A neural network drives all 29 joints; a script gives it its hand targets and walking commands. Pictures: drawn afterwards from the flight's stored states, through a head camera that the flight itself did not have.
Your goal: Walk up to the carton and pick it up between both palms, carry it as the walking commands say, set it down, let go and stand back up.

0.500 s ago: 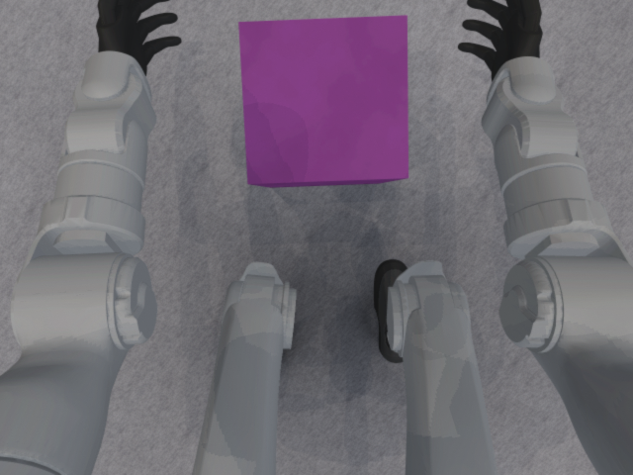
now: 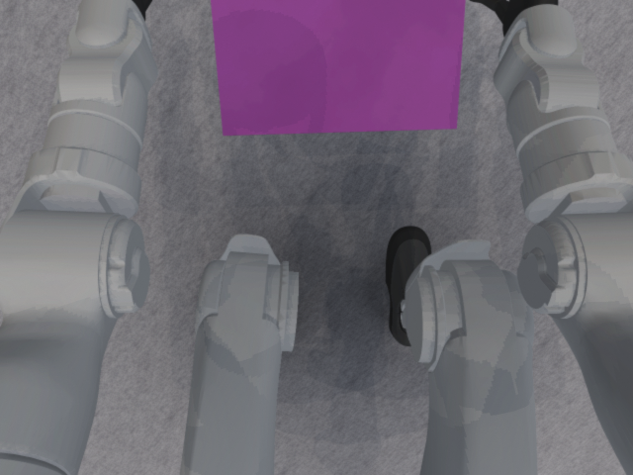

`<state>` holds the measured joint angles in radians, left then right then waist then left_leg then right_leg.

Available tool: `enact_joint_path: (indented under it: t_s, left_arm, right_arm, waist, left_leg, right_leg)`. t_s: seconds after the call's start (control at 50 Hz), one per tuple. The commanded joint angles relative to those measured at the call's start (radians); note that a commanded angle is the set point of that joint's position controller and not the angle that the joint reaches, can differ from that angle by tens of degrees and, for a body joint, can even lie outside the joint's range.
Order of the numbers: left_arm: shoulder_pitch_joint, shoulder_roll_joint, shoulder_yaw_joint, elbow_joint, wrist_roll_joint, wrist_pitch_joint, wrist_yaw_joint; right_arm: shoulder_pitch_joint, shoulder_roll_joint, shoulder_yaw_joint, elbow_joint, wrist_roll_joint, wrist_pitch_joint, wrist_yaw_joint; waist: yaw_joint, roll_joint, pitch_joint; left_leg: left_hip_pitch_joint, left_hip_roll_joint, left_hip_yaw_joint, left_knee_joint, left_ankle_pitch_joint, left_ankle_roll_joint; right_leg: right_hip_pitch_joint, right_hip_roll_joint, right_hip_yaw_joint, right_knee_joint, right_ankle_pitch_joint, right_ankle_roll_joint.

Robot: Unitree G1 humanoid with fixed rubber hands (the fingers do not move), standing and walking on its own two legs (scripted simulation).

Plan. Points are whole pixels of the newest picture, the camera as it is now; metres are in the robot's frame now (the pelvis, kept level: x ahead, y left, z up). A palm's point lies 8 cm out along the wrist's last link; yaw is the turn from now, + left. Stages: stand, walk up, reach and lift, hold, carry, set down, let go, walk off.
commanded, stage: reach and lift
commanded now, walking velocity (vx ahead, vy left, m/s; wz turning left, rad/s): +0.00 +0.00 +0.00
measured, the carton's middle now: (331, 41) +0.52 +0.01 -0.26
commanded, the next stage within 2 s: none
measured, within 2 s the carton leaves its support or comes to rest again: leaves its support in 1.48 s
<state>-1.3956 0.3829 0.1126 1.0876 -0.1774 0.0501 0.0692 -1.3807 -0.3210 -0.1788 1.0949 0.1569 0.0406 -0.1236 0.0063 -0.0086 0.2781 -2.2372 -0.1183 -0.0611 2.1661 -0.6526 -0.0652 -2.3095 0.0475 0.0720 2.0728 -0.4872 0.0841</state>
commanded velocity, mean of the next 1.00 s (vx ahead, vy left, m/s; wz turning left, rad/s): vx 0.00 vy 0.00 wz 0.00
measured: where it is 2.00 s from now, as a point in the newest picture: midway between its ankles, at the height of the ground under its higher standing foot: (330, 316)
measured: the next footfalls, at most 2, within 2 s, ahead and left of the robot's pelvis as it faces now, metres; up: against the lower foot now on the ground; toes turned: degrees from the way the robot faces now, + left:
none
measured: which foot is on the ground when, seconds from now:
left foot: down 0.00-1.00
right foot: down 0.00-1.00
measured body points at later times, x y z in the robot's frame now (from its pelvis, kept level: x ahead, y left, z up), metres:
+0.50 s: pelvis +0.00 +0.00 -0.01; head +0.37 +0.01 +0.24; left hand +0.55 +0.20 -0.19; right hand +0.55 -0.17 -0.19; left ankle +0.09 +0.12 -0.35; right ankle +0.13 -0.14 -0.35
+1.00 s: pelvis +0.00 +0.00 +0.00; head +0.37 +0.01 +0.24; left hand +0.55 +0.16 -0.19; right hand +0.55 -0.14 -0.20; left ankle +0.09 +0.12 -0.35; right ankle +0.13 -0.14 -0.35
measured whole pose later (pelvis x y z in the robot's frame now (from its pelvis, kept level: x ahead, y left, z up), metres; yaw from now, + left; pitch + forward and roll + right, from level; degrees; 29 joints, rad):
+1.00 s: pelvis +0.00 +0.00 +0.00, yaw +0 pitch +39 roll +0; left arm -1.47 0.30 0.11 1.14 -0.12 0.04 0.11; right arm -1.45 -0.26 -0.17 1.15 0.13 0.02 -0.14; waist 0.00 -0.02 0.33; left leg -2.22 -0.11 -0.05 2.19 -0.66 -0.06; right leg -2.29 0.04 0.07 2.10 -0.49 0.08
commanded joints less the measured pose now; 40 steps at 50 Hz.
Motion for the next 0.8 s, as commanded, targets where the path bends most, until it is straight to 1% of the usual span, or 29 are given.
enact_joint_path:
  t_s: [0.0, 0.02, 0.04, 0.08, 0.12, 0.28, 0.52, 0.78]
  left_arm:
    - [-0.269, 0.149, -0.003, -0.105, -0.007, -0.024, 0.009]
    - [-0.282, 0.154, -0.001, -0.118, -0.005, -0.023, 0.013]
    - [-0.281, 0.152, -0.001, -0.122, -0.004, -0.024, 0.014]
    - [-0.268, 0.134, -0.012, -0.114, -0.012, -0.025, 0.013]
    - [-0.253, 0.124, -0.019, -0.098, -0.018, -0.025, 0.01]
    - [-0.24, 0.115, -0.014, -0.051, -0.011, -0.024, 0.008]
    - [-0.296, 0.084, -0.022, -0.033, -0.001, -0.023, 0.005]
    - [-0.318, 0.006, -0.01, -0.043, 0.042, -0.032, 0.022]
  right_arm:
    - [-0.276, -0.132, -0.013, -0.103, 0.018, -0.031, -0.001]
    - [-0.298, -0.14, -0.011, -0.118, 0.026, -0.031, -0.001]
    - [-0.297, -0.14, -0.007, -0.115, 0.027, -0.033, 0.0]
    - [-0.267, -0.14, -0.015, -0.079, 0.011, -0.037, 0.001]
    - [-0.241, -0.135, -0.02, -0.055, 0.005, -0.039, 0.004]
    - [-0.244, -0.117, -0.014, -0.034, 0.007, -0.037, 0.013]
    - [-0.295, -0.086, -0.007, -0.016, -0.01, -0.035, 0.006]
    - [-0.306, -0.006, 0.003, -0.027, -0.036, -0.042, -0.015]
  waist:
    - [0.001, 0.033, -1.229]
    - [0.019, 0.041, -1.226]
    - [0.02, 0.042, -1.215]
    - [-0.006, 0.042, -1.183]
    - [-0.018, 0.044, -1.144]
    - [0.002, 0.025, -1.098]
    - [-0.005, 0.023, -1.075]
    - [-0.001, 0.03, -1.09]
  left_leg:
    - [0.462, 0.086, 0.091, -0.218, 0.373, 0.004]
    - [0.451, 0.084, 0.094, -0.217, 0.37, 0.005]
    - [0.444, 0.083, 0.093, -0.213, 0.383, 0.004]
    - [0.433, 0.081, 0.091, -0.204, 0.4, -0.001]
    - [0.421, 0.08, 0.09, -0.204, 0.399, -0.003]
    - [0.386, 0.08, 0.091, -0.209, 0.385, 0.003]
    - [0.365, 0.077, 0.094, -0.221, 0.33, 0.003]
    - [0.398, 0.052, 0.099, -0.221, 0.346, 0.003]
  right_leg:
    - [0.761, -0.025, -0.131, -0.024, 0.348, -0.03]
    - [0.766, -0.022, -0.128, -0.016, 0.344, -0.034]
    - [0.767, -0.023, -0.129, -0.008, 0.358, -0.034]
    - [0.757, -0.024, -0.131, 0.0, 0.377, -0.038]
    - [0.737, -0.025, -0.131, 0.0, 0.373, -0.038]
    - [0.707, -0.029, -0.129, 0.001, 0.348, -0.036]
    - [0.702, -0.022, -0.128, -0.016, 0.303, -0.032]
    - [0.728, 0.009, -0.128, -0.023, 0.321, -0.028]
